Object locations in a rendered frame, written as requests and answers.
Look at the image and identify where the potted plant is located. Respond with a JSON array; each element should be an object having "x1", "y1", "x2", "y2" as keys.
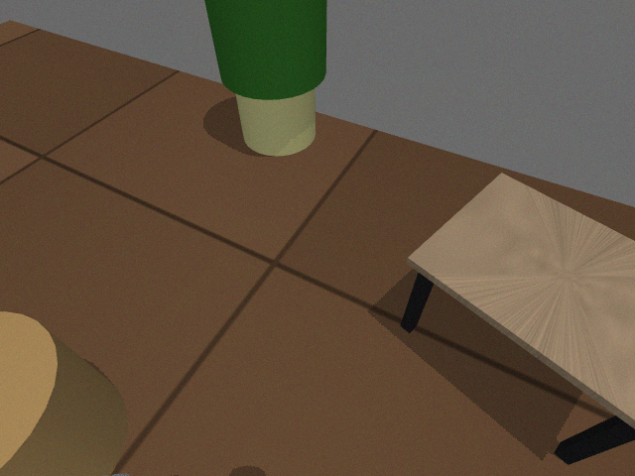
[{"x1": 204, "y1": 0, "x2": 326, "y2": 156}]

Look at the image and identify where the coffee table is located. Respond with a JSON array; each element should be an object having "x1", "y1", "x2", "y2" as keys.
[{"x1": 400, "y1": 173, "x2": 635, "y2": 465}]

